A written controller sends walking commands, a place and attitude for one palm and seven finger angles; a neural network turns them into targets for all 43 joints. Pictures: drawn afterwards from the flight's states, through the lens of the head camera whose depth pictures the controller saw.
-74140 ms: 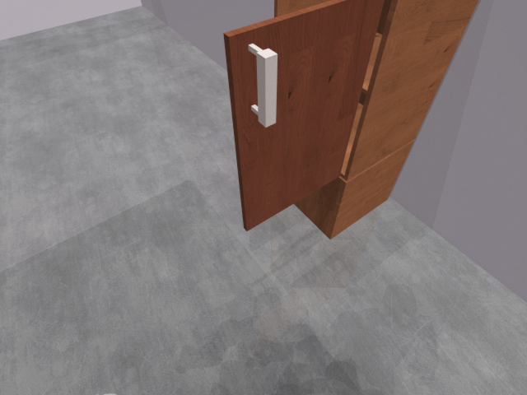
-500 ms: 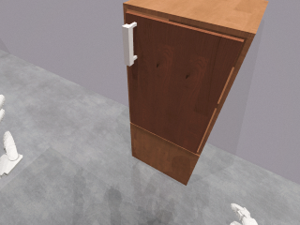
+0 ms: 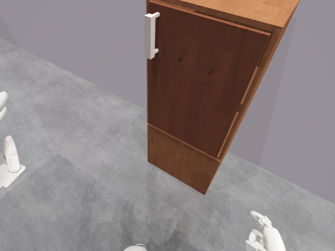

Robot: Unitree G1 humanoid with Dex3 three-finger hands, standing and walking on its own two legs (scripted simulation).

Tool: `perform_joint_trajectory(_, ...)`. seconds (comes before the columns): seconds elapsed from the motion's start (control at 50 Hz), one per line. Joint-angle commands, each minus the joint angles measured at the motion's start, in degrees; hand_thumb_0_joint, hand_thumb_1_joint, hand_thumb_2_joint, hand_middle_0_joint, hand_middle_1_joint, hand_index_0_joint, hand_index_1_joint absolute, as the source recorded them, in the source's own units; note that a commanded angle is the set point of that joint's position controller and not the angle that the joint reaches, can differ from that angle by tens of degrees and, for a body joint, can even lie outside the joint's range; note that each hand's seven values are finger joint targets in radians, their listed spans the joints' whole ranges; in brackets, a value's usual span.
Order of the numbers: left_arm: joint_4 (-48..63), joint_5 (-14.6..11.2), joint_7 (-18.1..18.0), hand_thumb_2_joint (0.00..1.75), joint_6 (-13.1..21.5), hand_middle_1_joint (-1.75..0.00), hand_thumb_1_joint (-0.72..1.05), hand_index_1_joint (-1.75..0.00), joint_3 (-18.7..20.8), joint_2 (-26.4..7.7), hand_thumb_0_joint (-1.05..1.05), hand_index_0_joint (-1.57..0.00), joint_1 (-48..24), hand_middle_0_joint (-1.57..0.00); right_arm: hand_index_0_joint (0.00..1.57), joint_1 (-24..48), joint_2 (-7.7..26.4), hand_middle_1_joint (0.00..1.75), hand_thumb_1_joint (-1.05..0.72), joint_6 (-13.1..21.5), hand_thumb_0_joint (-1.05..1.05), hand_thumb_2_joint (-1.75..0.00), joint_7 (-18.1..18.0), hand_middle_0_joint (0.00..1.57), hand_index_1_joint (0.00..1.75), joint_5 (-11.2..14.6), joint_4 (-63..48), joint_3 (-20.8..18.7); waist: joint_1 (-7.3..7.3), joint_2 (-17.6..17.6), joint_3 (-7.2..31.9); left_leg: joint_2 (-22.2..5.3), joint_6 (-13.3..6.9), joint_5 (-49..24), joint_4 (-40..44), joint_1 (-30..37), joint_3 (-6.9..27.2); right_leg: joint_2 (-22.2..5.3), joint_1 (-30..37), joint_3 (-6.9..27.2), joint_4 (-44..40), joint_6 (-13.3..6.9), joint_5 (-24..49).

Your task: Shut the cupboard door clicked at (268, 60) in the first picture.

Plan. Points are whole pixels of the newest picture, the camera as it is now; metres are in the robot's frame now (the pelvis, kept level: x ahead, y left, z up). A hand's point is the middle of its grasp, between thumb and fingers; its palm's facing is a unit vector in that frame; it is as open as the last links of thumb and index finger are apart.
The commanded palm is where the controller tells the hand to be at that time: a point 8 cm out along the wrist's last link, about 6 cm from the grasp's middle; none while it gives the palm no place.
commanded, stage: step back with the hand held close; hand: left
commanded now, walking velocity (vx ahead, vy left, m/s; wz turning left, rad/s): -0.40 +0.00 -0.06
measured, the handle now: (153, 35) +0.76 +0.11 +0.17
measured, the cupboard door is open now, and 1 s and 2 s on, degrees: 0 0 0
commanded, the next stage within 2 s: stop stepping back and stand still in 0.08 s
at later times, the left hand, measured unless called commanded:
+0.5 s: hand out of the picture +0.12 +0.29 +0.19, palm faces +0.43 -0.81 -0.39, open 7.4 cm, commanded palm +0.06 +0.33 +0.19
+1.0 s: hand out of the picture +0.08 +0.34 +0.18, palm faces +0.54 -0.77 -0.34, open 7.4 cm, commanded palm +0.02 +0.36 +0.19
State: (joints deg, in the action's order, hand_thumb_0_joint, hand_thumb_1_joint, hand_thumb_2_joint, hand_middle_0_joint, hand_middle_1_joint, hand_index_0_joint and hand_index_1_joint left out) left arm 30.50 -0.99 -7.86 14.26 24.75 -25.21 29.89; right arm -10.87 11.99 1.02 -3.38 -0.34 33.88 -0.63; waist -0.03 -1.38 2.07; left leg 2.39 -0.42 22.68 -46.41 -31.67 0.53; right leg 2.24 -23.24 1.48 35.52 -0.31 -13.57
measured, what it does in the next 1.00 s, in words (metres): walks backwards: left foot, then right foot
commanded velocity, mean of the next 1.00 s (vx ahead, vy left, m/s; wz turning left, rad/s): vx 0.03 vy -0.04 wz -0.02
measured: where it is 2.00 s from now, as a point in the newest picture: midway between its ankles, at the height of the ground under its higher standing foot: outside the picture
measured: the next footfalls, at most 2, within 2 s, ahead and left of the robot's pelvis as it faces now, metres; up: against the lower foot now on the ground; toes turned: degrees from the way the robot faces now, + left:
left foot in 0.10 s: -0.01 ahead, +0.15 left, +0.00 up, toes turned +0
right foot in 0.26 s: -0.04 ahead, -0.11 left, +0.00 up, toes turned +4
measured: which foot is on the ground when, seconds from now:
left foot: up 0.00-0.08, down 0.10-1.00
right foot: down 0.00-0.12, up 0.14-0.24, down 0.26-0.94, up 0.96-1.00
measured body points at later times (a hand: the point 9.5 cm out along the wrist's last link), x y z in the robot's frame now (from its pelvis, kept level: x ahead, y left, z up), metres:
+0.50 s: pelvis -0.08 +0.03 +0.01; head -0.11 +0.05 +0.46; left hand +0.09 +0.33 +0.21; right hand +0.06 -0.21 -0.07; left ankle +0.02 +0.13 -0.72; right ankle -0.08 -0.11 -0.72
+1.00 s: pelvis -0.11 +0.06 +0.01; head -0.15 +0.08 +0.46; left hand +0.05 +0.38 +0.20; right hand +0.04 -0.18 -0.07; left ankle -0.04 +0.14 -0.72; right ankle -0.11 -0.07 -0.71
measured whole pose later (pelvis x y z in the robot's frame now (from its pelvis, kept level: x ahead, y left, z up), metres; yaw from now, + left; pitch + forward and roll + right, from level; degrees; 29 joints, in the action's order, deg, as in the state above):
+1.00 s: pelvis -0.11 +0.06 +0.01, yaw +1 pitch -3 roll -1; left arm 23.0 -1.1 -10.5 10.3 23.8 -21.6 25.4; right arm -14.7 11.6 4.7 -5.5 -0.2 39.1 0.6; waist 0.3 -1.2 2.3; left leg 1.2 -2.8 11.6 -33.3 -18.9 -0.5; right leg 2.0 -15.3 2.1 39.3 0.2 -22.2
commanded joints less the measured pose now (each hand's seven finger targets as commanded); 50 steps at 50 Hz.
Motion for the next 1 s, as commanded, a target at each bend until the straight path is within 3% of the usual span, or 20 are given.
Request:
perform_joint_trajectory(0.0,9.17,-0.42,-2.91,0.9,1.68,-0.3,0.9,-0.3,7.36,-11.34,0.0,-0.2,-4.55,-0.2,0.2,3.34,5.56,0.3,-0.9,1.74,0.0,-0.9,-1.09,0.2,0.3,-0.08,-7.35,-1.99,-1.03,-4.96,1.38,-3.75,0.74,2.18,-1.4,9.58,3.67,-17.66,-7.34,15.66,-17.06,-7.47,-1.71)
perform_joint_trajectory(0.04,10.56,-0.44,-3.09,0.9,1.79,-0.3,0.9,-0.3,7.02,-11.46,0.0,-0.2,-5.03,-0.2,0.2,3.25,6.66,0.3,-0.9,2.33,0.0,-0.9,-1.99,0.2,0.3,0.26,-6.43,-2.13,-1.46,2.08,1.75,-4.27,0.13,-4.97,16.91,11.32,2.47,-12.21,-2.87,9.46,-10.27,-3.77,2.88)
perform_joint_trajectory(0.08,12.88,-0.4,-3.03,0.9,3.04,-0.3,0.9,-0.3,8.54,-11.6,0.0,-0.2,-4.17,-0.2,0.2,3.84,8.94,0.3,-0.9,3.87,0.0,-0.9,-2.93,0.2,0.3,0.53,-7.46,-3.12,-0.26,13.53,5.49,-13.79,-4.27,-14.45,24.96,1.57,10.93,-1.38,9.96,1.97,2.39,1.5,6.77)
perform_joint_trajectory(0.12,10.99,-0.85,-1.96,0.9,3.55,-0.3,0.9,-0.3,9.94,-10.4,0.0,-0.2,-1.11,-0.2,0.2,3.18,9.21,0.3,-0.9,5.51,0.0,-0.9,-2.62,0.2,0.3,0.73,-8.34,-3.92,-0.07,16.39,7.67,-18.94,-6.94,0.29,30.04,-10.81,13.82,0.99,19.91,0.22,12.09,2.25,-2.3)
perform_joint_trajectory(0.18,12.13,-1.61,-1.28,0.9,3.37,-0.3,0.9,-0.3,8.96,-8.86,0.0,-0.2,-1.47,-0.2,0.2,2.22,8.14,0.3,-0.9,7.04,0.0,-0.9,-2.21,0.2,0.3,0.17,-6.87,-3.7,0.16,10.48,5.58,-18.91,-6.78,-8.37,25.65,-4.96,13.0,0.43,14.55,1.56,9.31,1.53,-7.37)
perform_joint_trajectory(0.24,14.24,-1.44,-1.12,0.9,3.42,-0.3,0.9,-0.3,9.2,-9.9,0.0,-0.2,-1.14,-0.2,0.2,1.36,8.33,0.3,-0.9,8.52,0.0,-0.9,-1.34,0.2,0.3,0.16,-5.89,-3.11,-0.14,9.63,7.51,-13.06,-3.81,-8.04,21.24,6.22,9.44,-0.53,13.04,2.54,-5.88,0.84,1.5)
perform_joint_trajectory(0.28,12.98,-2.03,-1.67,0.9,3.02,-0.3,0.9,-0.3,7.27,-9.26,0.0,-0.2,-3.91,-0.2,0.2,0.88,7.24,0.3,-0.9,8.53,0.0,-0.9,-1.27,0.2,0.3,0.28,-5.36,-2.3,-0.9,6.21,10.09,-8.72,-0.9,-16.7,15.56,15.6,3.63,-5.64,8.96,7.33,-9.59,-1.38,12.44)
perform_joint_trajectory(0.32,12.3,-2.55,-2.08,0.9,1.35,-0.3,0.9,-0.3,6.5,-9.61,0.0,-0.2,-2.87,-0.2,0.2,1.14,6.19,0.3,-0.9,8.03,0.0,-0.9,-1.38,0.2,0.3,1.12,-6.01,-2.37,-0.86,-1.65,13.05,-5.66,0.44,-12.94,11.52,20.46,1.57,-7.71,6.63,9.8,-11.68,-2.3,6.56)
perform_joint_trajectory(0.38,9.33,-2.51,-2.58,0.9,-0.18,-0.3,0.9,-0.3,7.24,-9.85,0.0,-0.2,-0.35,-0.2,0.2,3.15,5.43,0.3,-0.9,6.54,0.0,-0.9,-1.96,0.2,0.3,0.59,-6.53,-0.97,-1.33,1.19,2.88,-4.52,0.56,-0.84,13.89,18.16,1.94,-7.64,-2.83,10.08,-19.08,-3.51,-18.81)
perform_joint_trajectory(0.42,7.04,-1.92,-2.85,0.9,-0.64,-0.3,0.9,-0.3,6.95,-9.66,0.0,-0.2,-1.61,-0.2,0.2,3.5,5.61,0.3,-0.9,5.67,0.0,-0.9,-2.41,0.2,0.3,0.24,-6.35,-0.61,-1.63,2.22,-2.57,-4.21,0.56,2.75,15.68,16.33,2.68,-6.33,-6.58,8.99,-20.97,-3.79,-25.39)
perform_joint_trajectory(0.56,7.55,-1.01,-2.79,0.9,-0.02,-0.3,0.9,-0.3,4.39,-7.91,0.0,-0.2,-6.25,-0.2,0.2,2.4,6.85,0.3,-0.9,7.67,0.0,-0.9,-3.03,0.2,0.3,0.59,-6.43,-0.72,-0.8,15.11,-1.48,-11.61,-0.48,21.64,41.07,6.95,14.71,3.19,11.32,-2.88,-3.61,0.7,-11.18)
perform_joint_trajectory(0.66,9.4,-1.32,-2.27,0.9,-1.05,-0.3,0.9,-0.3,4.12,-7.89,0.0,-0.2,-1.62,-0.2,0.2,2.19,5.89,0.3,-0.9,7.87,0.0,-0.9,-1.62,0.2,0.3,0.3,-6.5,-1.06,-0.25,10.29,4.16,-7.97,0.52,11.11,33.86,9.3,5.11,1.04,17.29,-2.81,-11.86,-1.04,-8.76)
perform_joint_trajectory(0.72,8.53,-1.63,-2.27,0.9,-1.64,-0.3,0.9,-0.3,5.63,-9.32,0.0,-0.2,0.26,-0.2,0.2,1.73,5.8,0.3,-0.9,6.42,0.0,-0.9,-1.26,0.2,0.3,-0.3,-5.92,-1.95,-0.5,-3.11,3.2,-2.28,1.45,-0.16,12.7,17.41,-1.04,-8.64,1.14,11.56,-23.38,-6.87,-23.82)
perform_joint_trajectory(0.76,8.07,-1.86,-2.65,0.9,-2.35,-0.3,0.9,-0.3,5.04,-8.77,0.0,-0.2,-0.28,-0.2,0.2,0.77,6.05,0.3,-0.9,4.81,0.0,-0.9,-1.18,0.2,0.3,-0.48,-4.4,-1.91,-0.83,-8.14,0.99,-1.93,1.35,-4.26,-0.96,13.55,-0.07,-15.94,-3.27,19.59,-25.44,-11.84,-28.43)
perform_joint_trajectory(0.8,7.43,-1.22,-3.65,0.9,-1.43,-0.3,0.9,-0.3,4.46,-9.08,0.0,-0.2,-8.44,-0.2,0.2,2.06,6.21,0.3,-0.9,5.17,0.0,-0.9,-1.51,0.2,0.3,-0.26,-4.5,-1.28,-1.86,-5.46,-3.37,-4.17,0.21,-1.67,3.79,12.37,1.82,-16.12,-4.65,17.52,-23.33,-9.64,-27.55)
perform_joint_trajectory(0.84,6.14,-0.26,-3.9,0.9,-1.13,-0.3,0.9,-0.3,3.61,-9.22,0.0,-0.2,-13.55,-0.2,0.2,2.39,7.02,0.3,-0.9,5.7,0.0,-0.9,-2.42,0.2,0.3,-0.17,-4.0,-1.4,-2.07,0.34,-5.15,-4.23,-0.89,0.62,14.72,18.33,1.76,-10.25,-7.42,9.78,-17.15,-5.5,-26.46)
perform_joint_trajectory(0.88,6.64,-0.11,-3.81,0.9,-0.18,-0.3,0.9,-0.3,2.86,-7.99,0.0,-0.2,-13.16,-0.2,0.2,2.35,8.2,0.3,-0.9,6.81,0.0,-0.9,-2.94,0.2,0.3,0.35,-5.25,-1.49,-1.24,9.62,-4.58,-9.44,-3.54,6.15,26.36,16.69,10.89,-2.66,-2.44,4.05,-6.87,-2.03,-15.49)
perform_joint_trajectory(0.92,6.84,0.03,-3.5,0.9,0.31,-0.3,0.9,-0.3,4.34,-8.26,0.0,-0.2,-11.51,-0.2,0.2,3.17,7.56,0.3,-0.9,7.63,0.0,-0.9,-2.92,0.2,0.3,0.59,-5.05,-0.86,-0.91,18.44,-2.35,-16.72,-4.83,28.87,40.68,7.26,22.42,1.51,6.58,-0.89,6.67,0.76,-11.99)
perform_joint_trajectory(0.94,7.22,0.13,-3.08,0.9,0.4,-0.3,0.9,-0.3,5.08,-8.91,0.0,-0.2,-10.98,-0.2,0.2,3.42,7.13,0.3,-0.9,8.04,0.0,-0.9,-2.89,0.2,0.3,0.41,-5.39,-1.0,-0.54,18.18,-3.03,-17.36,-5.33,28.81,42.11,5.34,24.42,1.14,7.26,-0.22,9.33,0.9,-10.28)
perform_joint_trajectory(0.98,8.63,0.0,-2.45,0.9,0.32,-0.3,0.9,-0.3,2.83,-6.74,0.0,-0.2,-8.84,-0.2,0.2,3.43,6.01,0.3,-0.9,8.65,0.0,-0.9,-1.88,0.2,0.3,0.22,-5.42,-0.77,-0.29,11.61,-2.74,-16.34,-5.19,19.81,40.13,5.68,19.23,0.38,9.85,-0.67,5.72,0.49,-9.42)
